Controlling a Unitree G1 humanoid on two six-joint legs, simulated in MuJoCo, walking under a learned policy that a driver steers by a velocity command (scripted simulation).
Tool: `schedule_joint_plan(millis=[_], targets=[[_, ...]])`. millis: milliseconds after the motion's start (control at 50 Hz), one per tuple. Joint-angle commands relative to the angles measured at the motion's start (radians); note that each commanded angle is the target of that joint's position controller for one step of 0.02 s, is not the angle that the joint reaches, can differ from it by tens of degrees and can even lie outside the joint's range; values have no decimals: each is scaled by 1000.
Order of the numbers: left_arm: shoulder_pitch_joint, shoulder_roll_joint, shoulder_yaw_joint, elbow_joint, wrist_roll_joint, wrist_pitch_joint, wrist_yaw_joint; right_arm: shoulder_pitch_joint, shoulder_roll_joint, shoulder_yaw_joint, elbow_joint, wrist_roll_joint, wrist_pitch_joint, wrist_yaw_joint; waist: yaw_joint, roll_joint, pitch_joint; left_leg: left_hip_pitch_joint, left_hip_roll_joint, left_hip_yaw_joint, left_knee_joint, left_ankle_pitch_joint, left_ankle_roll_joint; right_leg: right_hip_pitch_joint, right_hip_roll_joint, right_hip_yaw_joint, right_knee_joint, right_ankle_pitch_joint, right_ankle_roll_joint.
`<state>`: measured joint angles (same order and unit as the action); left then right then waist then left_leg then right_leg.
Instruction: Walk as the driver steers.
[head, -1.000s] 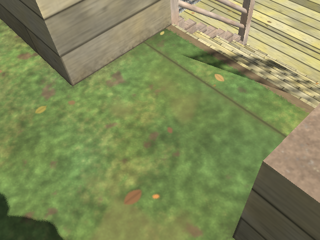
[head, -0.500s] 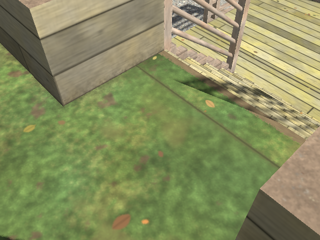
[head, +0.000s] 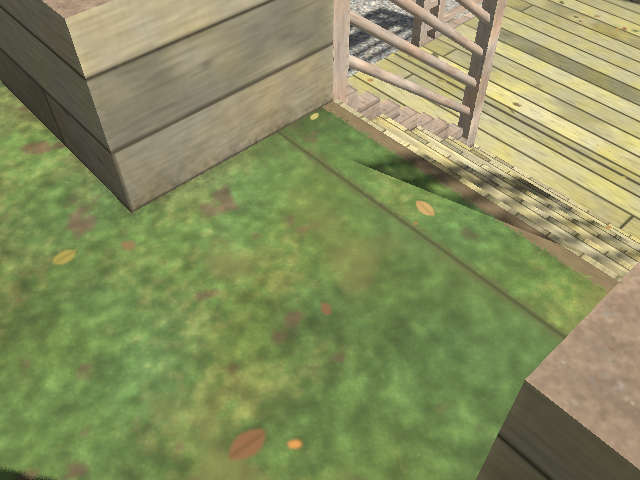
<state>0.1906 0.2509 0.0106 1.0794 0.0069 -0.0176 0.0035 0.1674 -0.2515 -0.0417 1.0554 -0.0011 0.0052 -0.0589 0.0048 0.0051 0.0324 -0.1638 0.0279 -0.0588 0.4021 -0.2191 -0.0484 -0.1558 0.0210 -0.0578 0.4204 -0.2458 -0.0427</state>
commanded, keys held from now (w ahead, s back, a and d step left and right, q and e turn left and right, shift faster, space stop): w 1.00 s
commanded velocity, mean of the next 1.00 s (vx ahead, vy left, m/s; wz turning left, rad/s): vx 0.00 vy -0.01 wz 0.00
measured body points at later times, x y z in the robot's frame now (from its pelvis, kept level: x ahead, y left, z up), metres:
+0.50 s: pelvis +0.00 +0.00 +0.00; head +0.01 -0.01 +0.45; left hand +0.03 +0.26 -0.15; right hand +0.04 -0.27 -0.15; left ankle +0.00 +0.15 -0.74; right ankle -0.01 -0.09 -0.74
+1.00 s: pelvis +0.00 +0.00 +0.00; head +0.02 +0.00 +0.45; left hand +0.01 +0.25 -0.15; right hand +0.03 -0.26 -0.15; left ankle +0.00 +0.15 -0.74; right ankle -0.01 -0.09 -0.74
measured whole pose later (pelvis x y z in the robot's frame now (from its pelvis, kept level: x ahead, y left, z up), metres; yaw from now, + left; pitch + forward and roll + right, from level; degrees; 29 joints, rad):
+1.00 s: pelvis +0.00 +0.00 +0.00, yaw +0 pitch +0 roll +0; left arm 0.27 0.21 0.01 1.10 0.00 -0.03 0.02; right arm 0.19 -0.23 -0.03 1.15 0.00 0.00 -0.06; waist -0.01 0.01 0.02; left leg -0.18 0.03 -0.06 0.40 -0.22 -0.05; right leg -0.17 0.02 -0.05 0.42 -0.25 -0.04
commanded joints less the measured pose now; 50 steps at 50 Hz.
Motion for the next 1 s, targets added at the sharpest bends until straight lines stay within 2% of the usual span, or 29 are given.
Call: schedule_joint_plan(millis=[20, 460, 1000], targets=[[19, 120, 19, -23, -1, -8, 5, 3, -116, -16, -15, 0, -9, -3, -2, -6, -18, -13, 22, -18, -46, 145, 39, -9, -80, 91, -92, 125, 2], [88, 101, 18, 0, -2, -12, 12, 14, -105, -1, 54, 2, -4, 0, -9, -10, -17, -35, 21, -10, -49, 138, 38, -7, -80, 99, -97, 145, -5], [144, 70, 21, 8, -4, -13, 18, 60, -84, -2, 76, 5, -7, -6, -10, -8, 1, -47, 15, -6, -46, 129, 44, -18, -71, 86, -88, 133, -1]])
